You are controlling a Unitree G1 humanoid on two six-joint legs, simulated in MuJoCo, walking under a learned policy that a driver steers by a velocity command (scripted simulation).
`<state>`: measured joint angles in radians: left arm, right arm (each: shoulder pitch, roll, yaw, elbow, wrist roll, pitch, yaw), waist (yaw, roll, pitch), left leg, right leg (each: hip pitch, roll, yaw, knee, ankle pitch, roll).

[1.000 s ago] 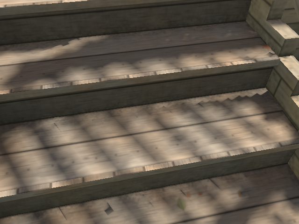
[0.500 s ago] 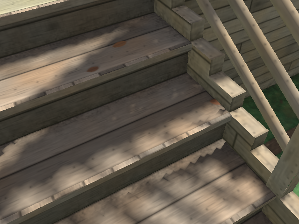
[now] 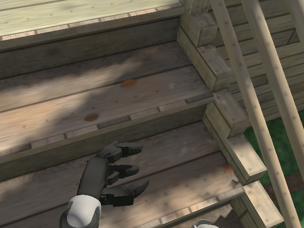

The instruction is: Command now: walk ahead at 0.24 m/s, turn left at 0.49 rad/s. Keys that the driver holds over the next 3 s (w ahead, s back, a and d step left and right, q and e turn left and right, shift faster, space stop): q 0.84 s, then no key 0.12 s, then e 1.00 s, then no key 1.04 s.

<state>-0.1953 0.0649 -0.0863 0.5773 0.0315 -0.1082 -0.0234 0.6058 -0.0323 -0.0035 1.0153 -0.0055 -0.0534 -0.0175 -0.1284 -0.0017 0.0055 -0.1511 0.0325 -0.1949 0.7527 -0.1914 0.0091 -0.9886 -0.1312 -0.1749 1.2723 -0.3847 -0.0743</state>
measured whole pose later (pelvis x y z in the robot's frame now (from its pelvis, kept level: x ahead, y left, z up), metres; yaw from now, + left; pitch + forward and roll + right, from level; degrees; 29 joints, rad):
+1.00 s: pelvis +0.29 +0.15 +0.16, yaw +33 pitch +4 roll -2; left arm 0.02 0.10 -0.07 0.49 0.05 -0.03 0.04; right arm 0.33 -0.31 -0.07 0.81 0.02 0.02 -0.04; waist -0.01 0.04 -0.01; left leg -0.06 0.03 -0.07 0.32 -0.14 0.06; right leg -0.90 0.01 -0.12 1.34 -0.52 -0.06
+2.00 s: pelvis +0.36 +0.22 +0.29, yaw +3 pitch +2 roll +1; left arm 0.16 0.19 0.01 0.60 -0.03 0.05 0.01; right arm 0.20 -0.22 -0.02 0.59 -0.02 0.02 -0.06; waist -0.06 -0.01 0.01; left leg -0.32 0.08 0.21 0.63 -0.34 0.02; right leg -0.54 -0.07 -0.05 0.97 -0.36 0.08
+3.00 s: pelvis +0.40 +0.23 +0.31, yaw -2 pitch +0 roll +1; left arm 0.26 0.18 0.01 0.95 0.02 0.01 -0.01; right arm 0.30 -0.15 -0.01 1.01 -0.03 0.00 -0.02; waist -0.02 -0.03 -0.01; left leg -0.14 -0.03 0.02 0.35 -0.22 0.01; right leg -0.21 -0.04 -0.01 0.45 -0.25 0.01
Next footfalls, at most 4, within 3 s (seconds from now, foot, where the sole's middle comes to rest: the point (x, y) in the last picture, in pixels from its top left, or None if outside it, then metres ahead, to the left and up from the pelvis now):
0.52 left None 0.20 0.20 -0.45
0.66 left None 0.15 0.21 -0.64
0.98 right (93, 201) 0.45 0.15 -0.47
1.58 left None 0.39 0.34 -0.47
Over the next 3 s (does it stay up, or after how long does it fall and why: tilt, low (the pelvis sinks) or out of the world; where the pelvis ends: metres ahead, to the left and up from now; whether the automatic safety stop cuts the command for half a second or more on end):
stays up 0.40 0.23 0.31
